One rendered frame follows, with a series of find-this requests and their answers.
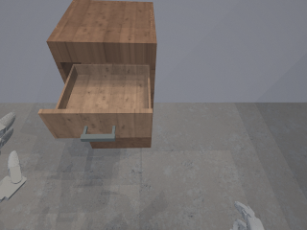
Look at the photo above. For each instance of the cabinet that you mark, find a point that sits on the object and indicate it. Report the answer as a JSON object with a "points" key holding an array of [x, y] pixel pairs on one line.
{"points": [[107, 32]]}

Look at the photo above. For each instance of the drawer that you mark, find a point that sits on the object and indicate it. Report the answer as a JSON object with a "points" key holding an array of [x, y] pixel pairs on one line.
{"points": [[100, 96]]}

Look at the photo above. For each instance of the robot left hand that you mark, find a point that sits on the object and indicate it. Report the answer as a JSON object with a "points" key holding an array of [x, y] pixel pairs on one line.
{"points": [[15, 180]]}

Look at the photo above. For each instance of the robot right hand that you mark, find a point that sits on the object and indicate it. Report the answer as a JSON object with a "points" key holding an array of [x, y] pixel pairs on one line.
{"points": [[252, 222]]}

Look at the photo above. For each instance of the handle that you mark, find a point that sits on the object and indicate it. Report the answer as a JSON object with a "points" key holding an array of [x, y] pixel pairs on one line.
{"points": [[103, 137]]}

